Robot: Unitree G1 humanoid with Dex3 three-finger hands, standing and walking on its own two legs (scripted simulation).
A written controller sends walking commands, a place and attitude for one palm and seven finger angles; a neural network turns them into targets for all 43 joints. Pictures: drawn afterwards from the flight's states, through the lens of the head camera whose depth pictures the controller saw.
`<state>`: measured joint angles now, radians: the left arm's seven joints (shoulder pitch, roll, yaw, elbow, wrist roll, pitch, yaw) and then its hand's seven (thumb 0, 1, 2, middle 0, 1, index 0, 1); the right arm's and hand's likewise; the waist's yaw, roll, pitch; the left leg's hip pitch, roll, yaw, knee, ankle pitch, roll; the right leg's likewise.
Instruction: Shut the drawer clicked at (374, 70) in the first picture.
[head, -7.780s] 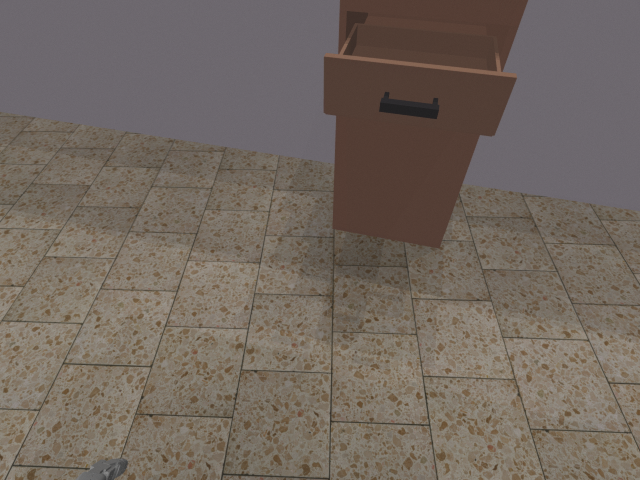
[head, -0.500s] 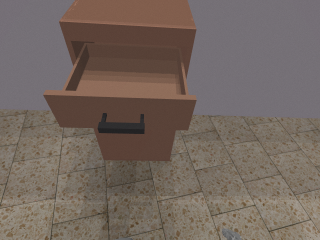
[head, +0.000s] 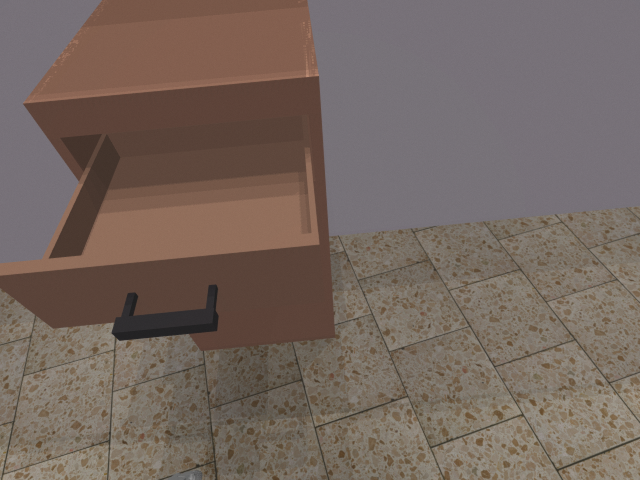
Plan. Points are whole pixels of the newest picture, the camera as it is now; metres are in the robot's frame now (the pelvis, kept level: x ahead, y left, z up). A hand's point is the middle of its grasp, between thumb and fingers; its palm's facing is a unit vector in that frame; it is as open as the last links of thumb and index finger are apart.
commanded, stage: come to a stop and stand still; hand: left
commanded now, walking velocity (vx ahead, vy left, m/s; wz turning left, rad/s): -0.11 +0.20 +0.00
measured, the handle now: (169, 310) +0.32 +0.21 +0.03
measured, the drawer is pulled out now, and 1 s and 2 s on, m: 0.28 0.28 0.28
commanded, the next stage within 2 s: look again from close up in 0.94 s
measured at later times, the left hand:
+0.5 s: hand out of the picture -0.06 +0.24 -0.17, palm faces +0.09 -0.98 -0.18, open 7.4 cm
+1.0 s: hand out of the picture -0.03 +0.20 -0.17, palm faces +0.01 -0.97 -0.24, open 7.3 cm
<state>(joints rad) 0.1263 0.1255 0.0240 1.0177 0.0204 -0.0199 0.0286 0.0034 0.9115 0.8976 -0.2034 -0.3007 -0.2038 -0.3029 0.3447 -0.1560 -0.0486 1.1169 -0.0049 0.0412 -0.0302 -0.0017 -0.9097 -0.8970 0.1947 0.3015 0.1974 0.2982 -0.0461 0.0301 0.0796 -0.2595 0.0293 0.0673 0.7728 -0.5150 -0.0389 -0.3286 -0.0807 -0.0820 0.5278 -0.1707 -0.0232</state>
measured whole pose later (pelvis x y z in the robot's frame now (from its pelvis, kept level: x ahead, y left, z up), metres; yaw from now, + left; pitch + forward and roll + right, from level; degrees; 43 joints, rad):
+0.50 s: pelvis -0.06 +0.05 +0.01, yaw +1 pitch -1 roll -1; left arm 0.32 0.21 0.07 1.06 0.03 0.04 0.00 0.01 0.91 0.90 -0.20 -0.30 -0.20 -0.30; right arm 0.34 -0.12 -0.02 1.06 -0.02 0.00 -0.03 0.00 -0.90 -0.90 0.20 0.30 0.20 0.30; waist 0.01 -0.04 -0.02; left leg -0.14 0.02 0.05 0.36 -0.21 0.02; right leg -0.48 -0.01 0.00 1.02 -0.27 0.03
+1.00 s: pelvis -0.06 +0.02 +0.00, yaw +0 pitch -1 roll +1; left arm 0.26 0.15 0.00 1.09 0.01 -0.02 0.03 0.02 0.93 0.90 -0.20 -0.30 -0.20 -0.30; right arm 0.32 -0.14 0.01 1.09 -0.01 -0.01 -0.02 0.00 -0.91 -0.90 0.19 0.30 0.20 0.30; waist -0.02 0.04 0.03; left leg -0.21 0.04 0.03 0.53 -0.31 -0.03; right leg -0.23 -0.02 -0.03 0.57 -0.32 -0.01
